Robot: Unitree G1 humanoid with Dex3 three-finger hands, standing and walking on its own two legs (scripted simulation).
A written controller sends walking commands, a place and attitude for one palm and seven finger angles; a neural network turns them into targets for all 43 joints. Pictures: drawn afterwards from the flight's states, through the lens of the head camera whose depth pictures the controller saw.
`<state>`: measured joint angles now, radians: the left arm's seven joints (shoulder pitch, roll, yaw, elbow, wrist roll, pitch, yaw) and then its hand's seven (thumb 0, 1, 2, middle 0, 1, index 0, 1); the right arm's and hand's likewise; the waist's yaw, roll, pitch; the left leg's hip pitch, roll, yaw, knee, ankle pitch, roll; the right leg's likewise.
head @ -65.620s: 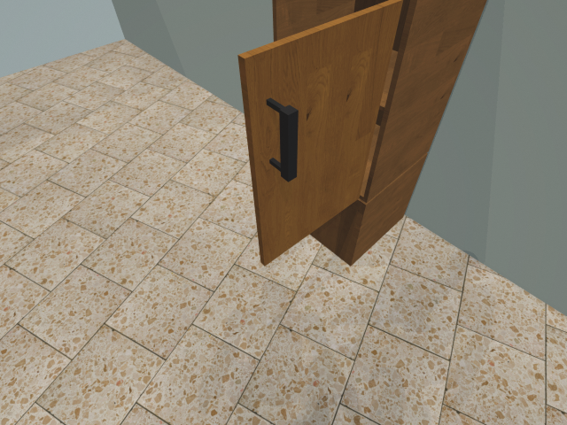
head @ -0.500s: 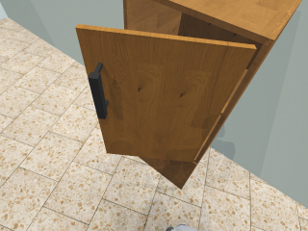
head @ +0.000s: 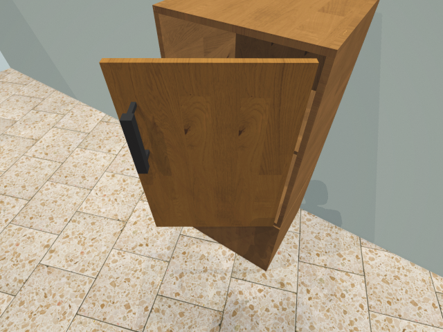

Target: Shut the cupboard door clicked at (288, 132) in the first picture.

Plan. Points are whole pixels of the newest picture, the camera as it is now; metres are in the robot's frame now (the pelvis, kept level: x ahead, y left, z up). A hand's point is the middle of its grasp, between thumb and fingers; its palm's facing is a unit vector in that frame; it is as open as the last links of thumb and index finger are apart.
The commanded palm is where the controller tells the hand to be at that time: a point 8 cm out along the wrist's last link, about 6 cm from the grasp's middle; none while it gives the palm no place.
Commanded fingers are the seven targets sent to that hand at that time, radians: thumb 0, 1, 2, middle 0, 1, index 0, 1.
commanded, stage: come to a stop and stand still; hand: left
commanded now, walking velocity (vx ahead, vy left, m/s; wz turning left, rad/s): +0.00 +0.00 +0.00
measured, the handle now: (138, 139) +0.48 +0.21 +0.08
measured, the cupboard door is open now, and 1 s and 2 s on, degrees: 33 33 33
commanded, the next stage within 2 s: look again from close up in 0.28 s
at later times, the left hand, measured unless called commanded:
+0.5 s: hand out of the picture -0.03 +0.16 -0.18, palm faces +0.02 -0.98 -0.18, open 7.4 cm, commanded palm none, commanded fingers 0.00 0.90 0.90 -0.20 -0.30 -0.20 -0.30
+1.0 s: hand out of the picture +0.02 +0.24 -0.18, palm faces +0.01 -0.97 -0.25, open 7.4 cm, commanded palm none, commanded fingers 0.00 0.90 0.90 -0.20 -0.30 -0.20 -0.30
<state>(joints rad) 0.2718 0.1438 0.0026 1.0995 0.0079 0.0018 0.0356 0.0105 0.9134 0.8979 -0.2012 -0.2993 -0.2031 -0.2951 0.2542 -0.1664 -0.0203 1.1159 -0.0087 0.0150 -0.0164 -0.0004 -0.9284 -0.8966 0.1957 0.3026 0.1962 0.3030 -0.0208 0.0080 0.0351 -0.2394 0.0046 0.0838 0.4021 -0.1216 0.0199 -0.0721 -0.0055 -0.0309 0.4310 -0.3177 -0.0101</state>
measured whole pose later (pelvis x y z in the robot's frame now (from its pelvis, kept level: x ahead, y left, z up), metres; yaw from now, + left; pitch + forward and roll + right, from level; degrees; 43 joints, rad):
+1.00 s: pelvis -0.02 +0.03 -0.01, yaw +0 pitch -3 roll -1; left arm 0.29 0.25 0.01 0.96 0.03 0.00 0.02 0.01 0.91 0.90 -0.20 -0.30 -0.20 -0.30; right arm 0.18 -0.23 -0.02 0.98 -0.02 0.00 0.00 0.00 -0.91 -0.90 0.20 0.30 0.20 0.30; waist 0.00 -0.01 0.02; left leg -0.32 -0.01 0.09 0.51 -0.15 0.07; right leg -0.13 -0.02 -0.03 0.50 -0.32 0.02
